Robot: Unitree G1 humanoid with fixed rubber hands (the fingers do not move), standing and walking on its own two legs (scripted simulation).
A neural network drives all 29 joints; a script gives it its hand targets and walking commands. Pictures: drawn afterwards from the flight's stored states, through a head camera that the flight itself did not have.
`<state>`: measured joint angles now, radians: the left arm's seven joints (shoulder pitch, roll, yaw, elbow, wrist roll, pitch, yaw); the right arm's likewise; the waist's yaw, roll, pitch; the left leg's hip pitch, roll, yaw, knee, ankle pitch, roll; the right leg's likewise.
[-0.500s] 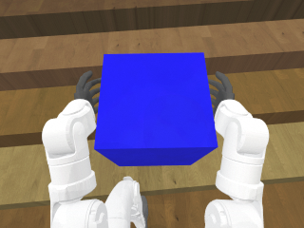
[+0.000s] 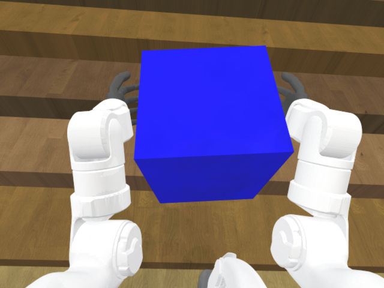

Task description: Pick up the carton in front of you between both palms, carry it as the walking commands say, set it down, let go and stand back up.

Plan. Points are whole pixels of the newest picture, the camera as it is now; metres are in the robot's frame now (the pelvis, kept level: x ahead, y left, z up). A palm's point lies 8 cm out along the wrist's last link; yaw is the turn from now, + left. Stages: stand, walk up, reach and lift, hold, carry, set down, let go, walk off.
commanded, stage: carry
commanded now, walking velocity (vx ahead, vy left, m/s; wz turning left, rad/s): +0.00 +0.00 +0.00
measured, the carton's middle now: (205, 135) +0.38 +0.03 +0.11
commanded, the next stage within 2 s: none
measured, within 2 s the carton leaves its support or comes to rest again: neither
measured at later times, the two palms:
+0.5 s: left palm (133, 41) +0.49 +0.18 +0.24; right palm (293, 64) +0.48 -0.12 +0.23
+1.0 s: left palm (136, 51) +0.48 +0.17 +0.22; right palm (294, 67) +0.49 -0.13 +0.22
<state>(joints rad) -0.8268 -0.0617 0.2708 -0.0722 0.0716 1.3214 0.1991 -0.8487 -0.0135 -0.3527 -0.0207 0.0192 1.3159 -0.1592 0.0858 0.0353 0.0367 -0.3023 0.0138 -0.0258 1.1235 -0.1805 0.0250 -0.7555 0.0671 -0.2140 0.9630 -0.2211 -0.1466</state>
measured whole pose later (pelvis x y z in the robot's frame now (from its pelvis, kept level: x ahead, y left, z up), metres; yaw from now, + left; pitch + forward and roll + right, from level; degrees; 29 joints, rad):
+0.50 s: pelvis +0.13 +0.03 +0.08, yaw +1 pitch +2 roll +0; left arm -0.77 -0.08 0.34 0.19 0.13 1.27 0.15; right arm -0.71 0.07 -0.35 0.16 -0.11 1.25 -0.13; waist -0.02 -0.02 -0.08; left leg -0.25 -0.06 0.11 0.49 -0.27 0.09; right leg -0.31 -0.02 -0.10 0.52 -0.25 -0.03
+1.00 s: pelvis +0.15 +0.02 +0.09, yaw +2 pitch +1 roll +0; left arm -0.59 -0.08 0.26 0.09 0.07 1.18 0.15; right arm -0.57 0.07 -0.27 0.08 -0.08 1.17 -0.14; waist 0.01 0.00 -0.09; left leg -0.21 -0.03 0.10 0.49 -0.31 0.07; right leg -0.25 0.01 -0.12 0.50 -0.28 -0.05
